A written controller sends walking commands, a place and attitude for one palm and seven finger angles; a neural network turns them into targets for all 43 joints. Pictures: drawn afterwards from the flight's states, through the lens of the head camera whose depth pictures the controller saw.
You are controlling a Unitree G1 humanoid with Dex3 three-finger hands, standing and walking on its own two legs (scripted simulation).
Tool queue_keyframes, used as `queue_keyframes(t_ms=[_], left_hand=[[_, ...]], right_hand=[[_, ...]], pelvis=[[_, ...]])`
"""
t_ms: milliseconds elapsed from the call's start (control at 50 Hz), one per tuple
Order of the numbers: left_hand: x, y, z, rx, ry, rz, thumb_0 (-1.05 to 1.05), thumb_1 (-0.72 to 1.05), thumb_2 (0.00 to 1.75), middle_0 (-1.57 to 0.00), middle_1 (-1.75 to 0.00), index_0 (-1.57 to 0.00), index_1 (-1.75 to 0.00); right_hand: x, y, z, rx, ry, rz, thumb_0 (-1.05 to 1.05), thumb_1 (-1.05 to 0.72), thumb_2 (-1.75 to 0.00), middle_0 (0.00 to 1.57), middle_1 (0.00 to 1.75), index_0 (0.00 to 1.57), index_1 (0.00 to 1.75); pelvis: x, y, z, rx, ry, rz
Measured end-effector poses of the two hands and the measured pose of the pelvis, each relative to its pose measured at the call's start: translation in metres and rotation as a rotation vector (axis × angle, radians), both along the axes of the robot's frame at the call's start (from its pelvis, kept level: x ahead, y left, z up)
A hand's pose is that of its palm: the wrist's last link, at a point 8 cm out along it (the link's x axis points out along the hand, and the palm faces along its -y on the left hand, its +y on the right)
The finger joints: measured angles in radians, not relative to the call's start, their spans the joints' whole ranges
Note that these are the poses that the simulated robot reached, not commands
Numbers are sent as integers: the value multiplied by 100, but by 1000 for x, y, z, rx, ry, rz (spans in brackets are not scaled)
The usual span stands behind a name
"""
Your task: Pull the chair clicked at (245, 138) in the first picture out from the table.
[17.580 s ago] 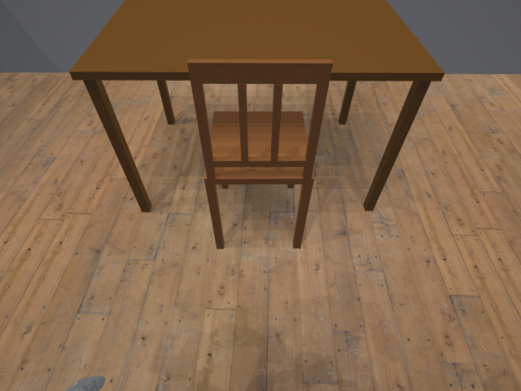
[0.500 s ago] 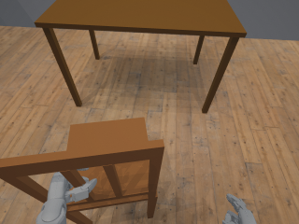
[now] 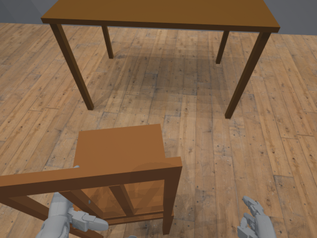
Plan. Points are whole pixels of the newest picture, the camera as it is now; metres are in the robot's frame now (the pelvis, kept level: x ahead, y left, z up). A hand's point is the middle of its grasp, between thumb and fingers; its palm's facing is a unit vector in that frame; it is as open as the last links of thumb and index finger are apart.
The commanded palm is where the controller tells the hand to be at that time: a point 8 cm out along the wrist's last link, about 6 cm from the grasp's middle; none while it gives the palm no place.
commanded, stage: open the thumb and straighten the fingers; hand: left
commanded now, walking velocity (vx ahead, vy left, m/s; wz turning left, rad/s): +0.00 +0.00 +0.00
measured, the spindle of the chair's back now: (85, 204) +0.21 +0.20 -0.05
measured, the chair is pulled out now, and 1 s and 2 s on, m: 0.65 0.65 0.65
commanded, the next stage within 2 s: draw the fingers out of the gap in 0.02 s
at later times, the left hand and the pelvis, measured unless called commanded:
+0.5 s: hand (79, 235) +0.15 +0.19 -0.04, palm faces +0.17 -0.96 -0.21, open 17.5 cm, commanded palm +0.12 +0.24 -0.01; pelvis -0.01 +0.00 -0.01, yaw +1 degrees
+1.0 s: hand out of the picture +0.09 +0.19 -0.04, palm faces +0.17 -0.96 -0.20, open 17.5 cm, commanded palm +0.05 +0.24 -0.01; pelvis -0.01 +0.00 -0.02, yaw +1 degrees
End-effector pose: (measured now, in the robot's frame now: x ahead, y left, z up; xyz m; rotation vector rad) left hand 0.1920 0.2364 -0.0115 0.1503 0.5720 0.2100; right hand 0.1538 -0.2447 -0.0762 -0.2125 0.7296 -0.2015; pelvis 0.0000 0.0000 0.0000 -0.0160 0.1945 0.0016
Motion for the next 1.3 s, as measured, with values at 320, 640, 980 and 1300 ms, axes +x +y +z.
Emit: queue_keyframes(t_ms=[320,640,980,1300], left_hand=[[-35,-2,-1,3,30,12,-1,-53,20,-1,-1,-1,-1],[-81,3,-3,-1,34,18,-1,-53,20,0,0,-1,0],[-123,-1,-2,-15,87,33,-1,-53,20,0,0,-1,0],[-92,7,59,-48,-403,-171,-1,-54,20,0,0,-1,0]], right_hand=[[0,-2,0,-4,-13,-27,2,-90,-90,20,30,20,30],[3,10,-1,-3,-78,-6,2,-90,-90,20,30,20,30],[7,12,-1,3,-101,-36,2,-90,-90,20,30,20,30],[16,24,-14,69,-135,-30,2,-90,-90,20,30,20,30]], pelvis=[[0,-1,-5,-5,8,4],[-14,0,-15,-19,8,20],[-14,3,-19,-26,21,19],[-22,3,-30,-31,21,11]])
